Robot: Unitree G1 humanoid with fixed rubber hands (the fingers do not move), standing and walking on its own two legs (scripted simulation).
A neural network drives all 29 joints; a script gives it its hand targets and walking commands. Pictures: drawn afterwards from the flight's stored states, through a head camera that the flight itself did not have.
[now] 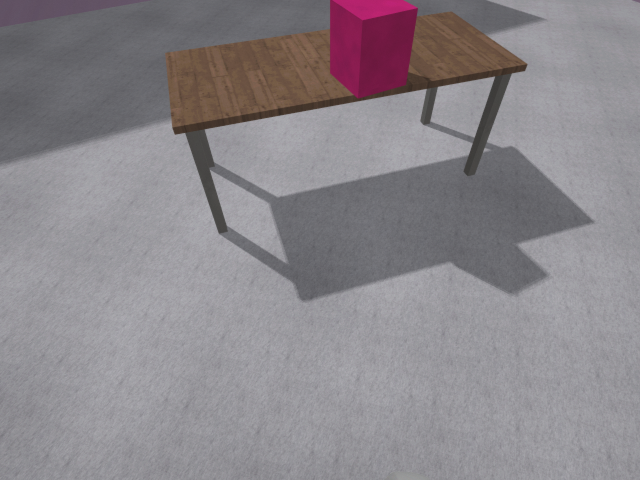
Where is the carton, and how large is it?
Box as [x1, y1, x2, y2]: [330, 0, 417, 97]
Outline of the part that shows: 330,0 330,73 357,97 365,96 405,84 417,8 403,0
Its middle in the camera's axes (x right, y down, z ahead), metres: +0.17 -0.69 +1.32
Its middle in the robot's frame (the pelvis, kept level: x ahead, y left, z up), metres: +1.44 -0.16 -0.10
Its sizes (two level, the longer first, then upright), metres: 0.210 0.200 0.250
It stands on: a table, 0.56 m high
